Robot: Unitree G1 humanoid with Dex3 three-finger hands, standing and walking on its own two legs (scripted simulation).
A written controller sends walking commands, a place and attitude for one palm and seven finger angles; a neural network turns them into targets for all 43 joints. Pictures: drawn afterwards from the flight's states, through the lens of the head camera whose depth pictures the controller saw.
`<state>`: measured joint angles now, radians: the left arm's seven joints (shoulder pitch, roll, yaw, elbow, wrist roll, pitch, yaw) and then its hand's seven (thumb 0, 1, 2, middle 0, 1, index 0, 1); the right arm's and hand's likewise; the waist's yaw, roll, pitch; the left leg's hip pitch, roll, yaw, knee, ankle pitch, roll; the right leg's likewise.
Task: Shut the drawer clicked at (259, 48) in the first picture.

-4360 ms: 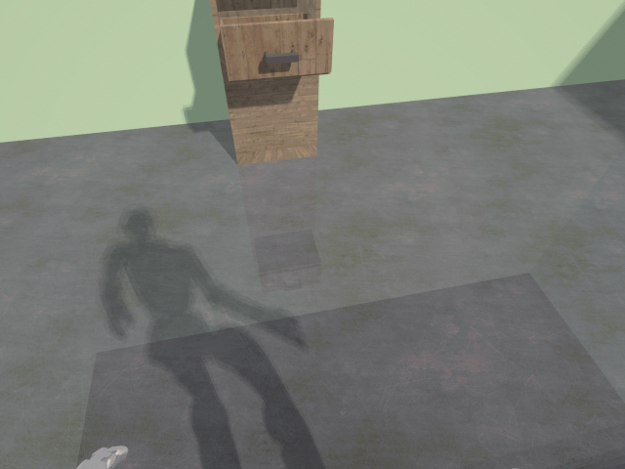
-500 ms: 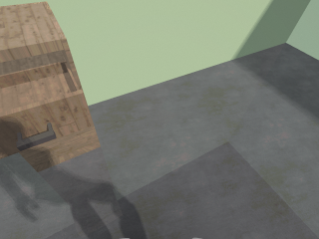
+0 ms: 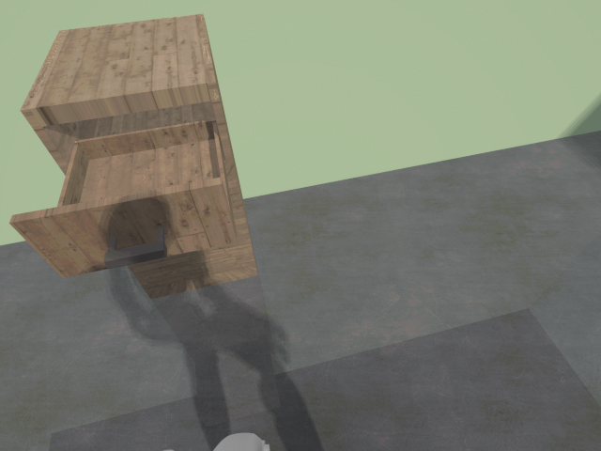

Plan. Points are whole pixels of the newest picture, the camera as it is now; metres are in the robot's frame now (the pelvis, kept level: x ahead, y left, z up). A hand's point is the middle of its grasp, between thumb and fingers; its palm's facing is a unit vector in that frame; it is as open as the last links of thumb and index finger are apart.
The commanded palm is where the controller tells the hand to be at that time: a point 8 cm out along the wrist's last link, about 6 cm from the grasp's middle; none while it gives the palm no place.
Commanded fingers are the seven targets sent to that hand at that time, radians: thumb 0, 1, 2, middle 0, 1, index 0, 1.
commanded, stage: turn to face it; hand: left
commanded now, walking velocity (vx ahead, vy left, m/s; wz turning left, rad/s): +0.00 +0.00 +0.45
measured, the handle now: (137, 246) +0.49 +0.35 -0.08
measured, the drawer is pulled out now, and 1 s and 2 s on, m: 0.30 0.30 0.30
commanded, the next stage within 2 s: take the last steps up to it in 0.40 s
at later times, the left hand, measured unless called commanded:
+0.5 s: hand out of the picture +0.01 +0.27 -0.17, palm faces +0.22 -0.94 -0.26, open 7.4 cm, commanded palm none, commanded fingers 0.00 0.90 0.90 -0.20 -0.30 -0.20 -0.30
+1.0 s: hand out of the picture -0.05 +0.19 -0.17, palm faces +0.33 -0.93 -0.15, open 7.3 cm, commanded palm none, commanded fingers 0.00 0.90 0.90 -0.20 -0.30 -0.20 -0.30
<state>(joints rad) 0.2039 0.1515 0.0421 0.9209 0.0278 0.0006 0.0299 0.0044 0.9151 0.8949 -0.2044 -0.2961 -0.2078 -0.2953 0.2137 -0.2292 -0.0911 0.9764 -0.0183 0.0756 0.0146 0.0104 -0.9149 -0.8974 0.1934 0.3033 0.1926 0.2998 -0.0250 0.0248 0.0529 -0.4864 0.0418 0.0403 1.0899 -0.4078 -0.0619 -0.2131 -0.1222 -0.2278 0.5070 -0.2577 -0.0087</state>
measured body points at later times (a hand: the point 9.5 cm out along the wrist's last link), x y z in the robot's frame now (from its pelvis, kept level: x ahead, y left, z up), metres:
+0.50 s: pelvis +0.00 +0.05 +0.00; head +0.03 +0.07 +0.45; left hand +0.00 +0.32 -0.15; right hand +0.13 -0.17 -0.14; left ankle +0.00 +0.14 -0.74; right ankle +0.01 -0.10 -0.68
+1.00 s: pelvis +0.06 +0.06 +0.00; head +0.09 +0.07 +0.45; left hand -0.07 +0.24 -0.15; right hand +0.16 -0.17 -0.15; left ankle +0.09 +0.21 -0.71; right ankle +0.01 -0.08 -0.74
